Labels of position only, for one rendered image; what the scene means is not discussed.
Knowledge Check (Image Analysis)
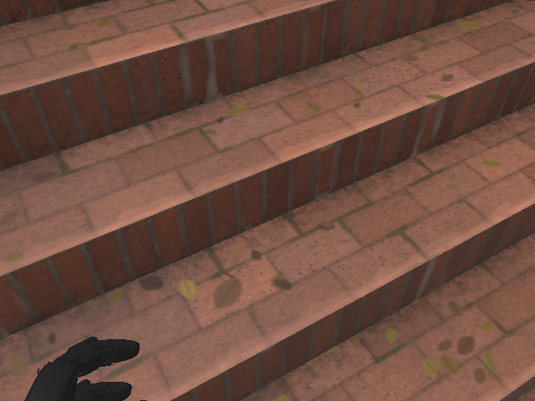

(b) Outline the robot left hand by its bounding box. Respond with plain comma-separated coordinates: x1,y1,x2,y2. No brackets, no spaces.
24,337,147,401

